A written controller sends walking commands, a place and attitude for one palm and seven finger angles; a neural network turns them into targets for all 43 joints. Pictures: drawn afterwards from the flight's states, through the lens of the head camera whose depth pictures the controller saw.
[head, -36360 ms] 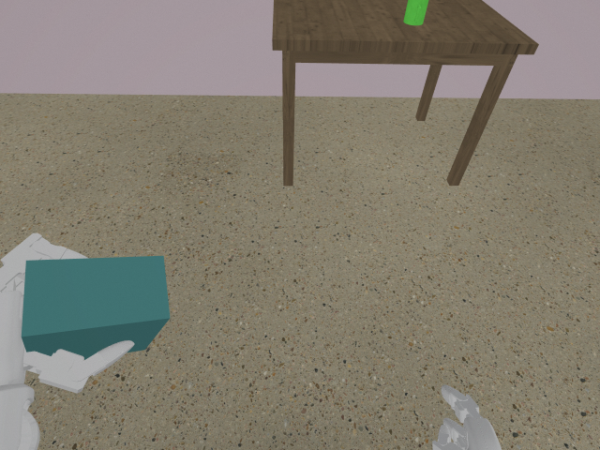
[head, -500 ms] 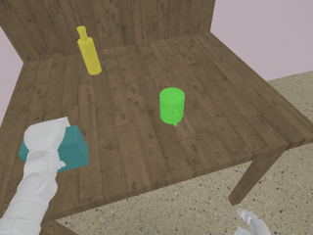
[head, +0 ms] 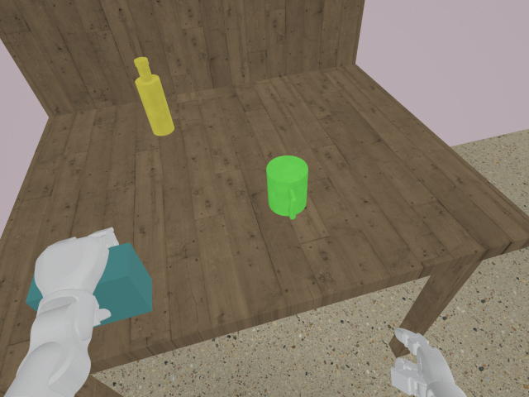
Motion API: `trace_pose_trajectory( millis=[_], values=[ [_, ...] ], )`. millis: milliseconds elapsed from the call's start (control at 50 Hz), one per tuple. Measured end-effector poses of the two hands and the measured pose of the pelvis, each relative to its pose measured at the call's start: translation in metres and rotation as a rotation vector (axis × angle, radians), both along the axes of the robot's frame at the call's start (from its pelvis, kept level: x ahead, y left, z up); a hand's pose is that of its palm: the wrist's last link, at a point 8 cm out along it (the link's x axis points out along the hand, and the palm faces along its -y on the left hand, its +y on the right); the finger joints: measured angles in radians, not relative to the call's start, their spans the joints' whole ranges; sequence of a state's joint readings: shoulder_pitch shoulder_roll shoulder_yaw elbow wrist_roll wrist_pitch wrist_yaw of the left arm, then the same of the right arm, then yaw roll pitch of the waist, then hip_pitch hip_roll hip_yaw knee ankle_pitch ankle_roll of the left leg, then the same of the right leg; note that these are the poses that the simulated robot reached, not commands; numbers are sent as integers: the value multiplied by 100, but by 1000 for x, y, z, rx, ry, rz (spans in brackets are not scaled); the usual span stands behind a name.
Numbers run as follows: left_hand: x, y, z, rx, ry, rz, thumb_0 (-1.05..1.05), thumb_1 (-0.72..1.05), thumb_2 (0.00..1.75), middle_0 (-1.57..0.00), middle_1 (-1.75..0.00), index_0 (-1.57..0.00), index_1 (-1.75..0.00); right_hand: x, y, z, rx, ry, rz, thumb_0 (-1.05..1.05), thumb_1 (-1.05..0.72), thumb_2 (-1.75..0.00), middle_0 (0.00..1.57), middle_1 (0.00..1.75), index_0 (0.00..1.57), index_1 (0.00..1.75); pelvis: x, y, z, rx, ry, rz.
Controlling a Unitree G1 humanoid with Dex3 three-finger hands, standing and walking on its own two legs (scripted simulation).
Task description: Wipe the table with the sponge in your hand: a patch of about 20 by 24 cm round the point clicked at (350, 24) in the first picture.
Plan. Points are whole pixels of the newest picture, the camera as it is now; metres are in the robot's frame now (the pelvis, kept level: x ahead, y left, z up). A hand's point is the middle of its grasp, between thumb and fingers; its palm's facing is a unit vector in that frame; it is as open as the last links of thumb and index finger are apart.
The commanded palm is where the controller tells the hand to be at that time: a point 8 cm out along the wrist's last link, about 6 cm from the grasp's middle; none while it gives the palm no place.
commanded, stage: wipe back along the first lane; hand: left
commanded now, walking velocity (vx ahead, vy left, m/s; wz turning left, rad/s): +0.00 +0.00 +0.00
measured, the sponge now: (102, 294) +0.25 +0.31 +0.02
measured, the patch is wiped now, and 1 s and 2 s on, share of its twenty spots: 0.95 0.95 0.95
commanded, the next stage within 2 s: lift the sponge slowly off the table in 0.02 s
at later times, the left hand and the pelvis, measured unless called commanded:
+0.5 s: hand (90, 299) +0.22 +0.29 +0.06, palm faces -0.03 -0.06 -1.00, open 10.3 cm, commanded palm +0.20 +0.28 +0.12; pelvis -0.01 -0.01 +0.00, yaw +0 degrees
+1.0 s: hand (73, 295) +0.21 +0.30 +0.08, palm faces -0.01 -0.07 -1.00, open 10.3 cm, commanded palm +0.19 +0.29 +0.15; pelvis -0.02 -0.01 +0.01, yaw +0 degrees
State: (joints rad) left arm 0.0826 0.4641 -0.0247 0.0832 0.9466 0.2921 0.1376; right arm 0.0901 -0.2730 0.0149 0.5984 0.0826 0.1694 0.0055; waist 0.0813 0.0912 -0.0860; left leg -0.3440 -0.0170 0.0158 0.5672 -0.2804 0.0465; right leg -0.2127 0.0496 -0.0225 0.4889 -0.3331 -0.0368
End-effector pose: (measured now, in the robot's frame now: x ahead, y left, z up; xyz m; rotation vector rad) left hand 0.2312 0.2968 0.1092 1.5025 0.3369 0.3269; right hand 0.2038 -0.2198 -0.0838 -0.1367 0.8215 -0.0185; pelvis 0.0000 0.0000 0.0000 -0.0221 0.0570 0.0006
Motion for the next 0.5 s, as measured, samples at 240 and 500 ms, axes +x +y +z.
trace_pose_trajectory(
  millis=[240, 500],
  values=[
    [-19, -8, 0, -11, 5, 2, 0, -49, 104, -66, -133, -68, -134, -4, -5, 0, -8, -9, -2, 1, -91, -90, 20, 30, 20, 30, -4, -6, 0, 5, -21, -3],
    [-28, -12, 3, -22, 32, -33, -1, -49, 104, -66, -133, -68, -134, -8, -11, 4, -25, -35, -8, 1, -91, -90, 20, 30, 20, 30, -10, -8, 1, 4, -45, -4]
  ],
)
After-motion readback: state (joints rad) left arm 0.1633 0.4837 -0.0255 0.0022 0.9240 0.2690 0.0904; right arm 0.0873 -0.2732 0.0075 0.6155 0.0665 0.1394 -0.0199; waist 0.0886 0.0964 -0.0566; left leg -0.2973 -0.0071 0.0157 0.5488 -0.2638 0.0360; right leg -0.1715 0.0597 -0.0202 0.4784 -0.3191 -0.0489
